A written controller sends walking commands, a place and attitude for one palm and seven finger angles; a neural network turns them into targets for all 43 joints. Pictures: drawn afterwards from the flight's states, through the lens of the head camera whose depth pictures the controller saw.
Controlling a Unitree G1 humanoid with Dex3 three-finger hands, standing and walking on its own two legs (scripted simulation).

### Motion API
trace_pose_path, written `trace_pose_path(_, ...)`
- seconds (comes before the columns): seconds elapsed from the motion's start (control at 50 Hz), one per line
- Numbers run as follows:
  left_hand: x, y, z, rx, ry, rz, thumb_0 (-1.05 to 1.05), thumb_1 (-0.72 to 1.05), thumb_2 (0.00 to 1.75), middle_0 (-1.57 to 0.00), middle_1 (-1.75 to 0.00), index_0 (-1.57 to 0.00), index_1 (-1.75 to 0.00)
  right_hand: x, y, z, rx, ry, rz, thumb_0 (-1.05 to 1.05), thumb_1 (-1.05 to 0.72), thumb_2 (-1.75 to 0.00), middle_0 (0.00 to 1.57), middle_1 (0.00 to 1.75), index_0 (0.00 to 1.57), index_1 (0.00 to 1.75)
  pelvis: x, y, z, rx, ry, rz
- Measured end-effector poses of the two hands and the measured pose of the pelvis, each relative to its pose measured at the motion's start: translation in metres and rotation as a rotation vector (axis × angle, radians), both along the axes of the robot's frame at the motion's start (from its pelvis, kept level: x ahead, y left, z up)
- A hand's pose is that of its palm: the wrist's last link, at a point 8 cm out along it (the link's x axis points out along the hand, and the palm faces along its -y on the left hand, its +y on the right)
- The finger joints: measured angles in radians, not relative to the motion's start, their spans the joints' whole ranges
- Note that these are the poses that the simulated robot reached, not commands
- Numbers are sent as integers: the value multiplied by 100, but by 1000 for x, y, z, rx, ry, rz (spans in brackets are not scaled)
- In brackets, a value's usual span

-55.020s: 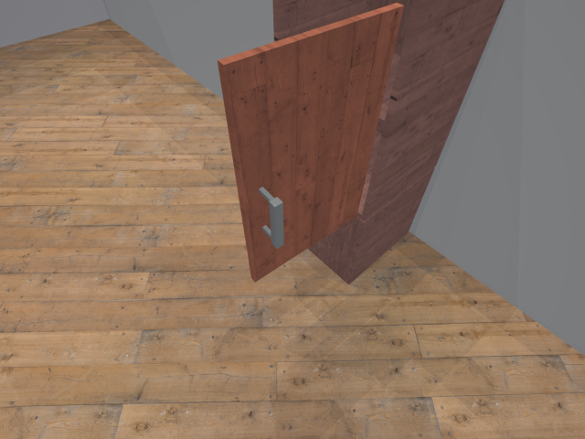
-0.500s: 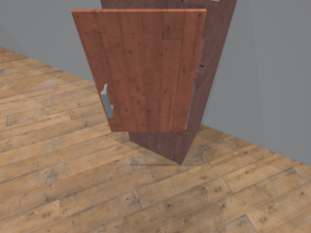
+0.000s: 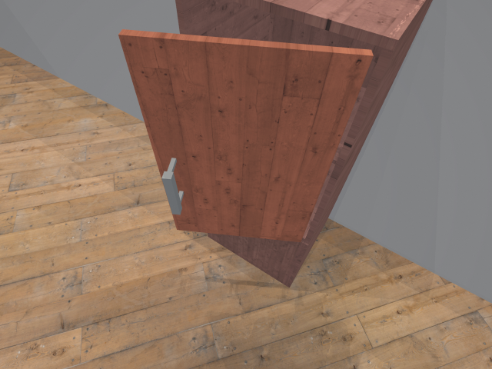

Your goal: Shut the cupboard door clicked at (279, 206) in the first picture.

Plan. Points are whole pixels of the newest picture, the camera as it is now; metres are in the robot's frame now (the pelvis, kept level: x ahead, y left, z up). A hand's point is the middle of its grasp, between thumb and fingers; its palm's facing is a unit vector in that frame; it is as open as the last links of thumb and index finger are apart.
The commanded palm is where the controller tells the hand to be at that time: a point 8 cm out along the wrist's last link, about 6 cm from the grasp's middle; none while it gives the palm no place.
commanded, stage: come to a stop and stand still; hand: left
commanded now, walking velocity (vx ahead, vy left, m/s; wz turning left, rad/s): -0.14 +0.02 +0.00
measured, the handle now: (175, 187) +0.49 +0.21 -0.08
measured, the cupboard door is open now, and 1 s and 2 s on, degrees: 28 28 28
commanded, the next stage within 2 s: look again from close up in 1.26 s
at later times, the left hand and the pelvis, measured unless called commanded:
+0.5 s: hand out of the picture +0.04 +0.20 -0.17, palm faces +0.01 -0.97 -0.26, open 7.4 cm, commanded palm none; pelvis -0.02 +0.01 +0.00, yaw -1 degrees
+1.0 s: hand out of the picture -0.04 +0.18 -0.16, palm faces -0.03 -0.97 -0.22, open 7.4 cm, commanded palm none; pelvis -0.04 +0.00 +0.01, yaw -1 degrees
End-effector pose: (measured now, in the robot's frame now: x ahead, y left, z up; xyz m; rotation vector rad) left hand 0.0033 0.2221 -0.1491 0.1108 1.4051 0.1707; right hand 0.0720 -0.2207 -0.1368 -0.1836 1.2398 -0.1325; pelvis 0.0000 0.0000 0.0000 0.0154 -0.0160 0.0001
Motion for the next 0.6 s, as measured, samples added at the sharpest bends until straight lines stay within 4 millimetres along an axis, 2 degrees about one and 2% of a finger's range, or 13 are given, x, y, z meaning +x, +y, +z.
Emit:
trace_pose_path(0.14, 27, -1, 16, 79, -74, -27, 0, 91, 90, -20, -30, -20, -30, 6, -30, -7, 19, 15, -28, 0, -92, -89, 20, 30, 20, 30, 2, -20, 0, -1, 18, 7)
trace_pose_path(0.28, 41, 0, 22, 82, -110, -41, 0, 90, 90, -20, -30, -20, -30, -2, -43, 3, -15, 33, -31, 0, -91, -89, 20, 30, 20, 30, 0, -18, 7, 9, 21, 5)
trace_pose_path(0.42, 37, 14, 10, 70, -140, -50, 0, 90, 90, -20, -30, -20, -30, -19, -31, 6, -43, 0, -22, 0, -91, -89, 20, 30, 20, 30, -10, -1, 0, -17, 5, 0)
trace_pose_path(0.6, 13, 32, 23, 104, -155, -104, 1, 90, 90, -20, -30, -20, -30, -52, 4, -8, 43, -64, -36, 0, -92, -89, 20, 30, 20, 30, -34, 12, -2, 1, -31, -25)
